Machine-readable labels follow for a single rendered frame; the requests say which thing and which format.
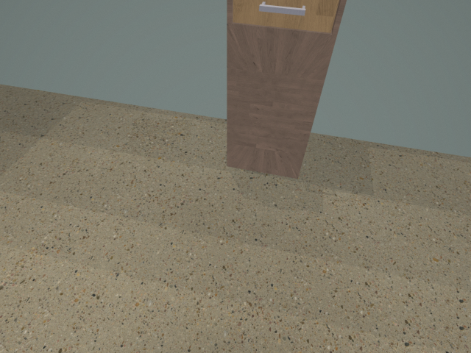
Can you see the handle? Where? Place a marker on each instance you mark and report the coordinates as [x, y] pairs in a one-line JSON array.
[[283, 10]]

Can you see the drawer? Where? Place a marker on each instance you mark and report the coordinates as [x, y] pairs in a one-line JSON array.
[[319, 14]]

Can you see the cabinet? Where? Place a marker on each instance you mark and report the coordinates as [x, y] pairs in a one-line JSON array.
[[275, 78]]

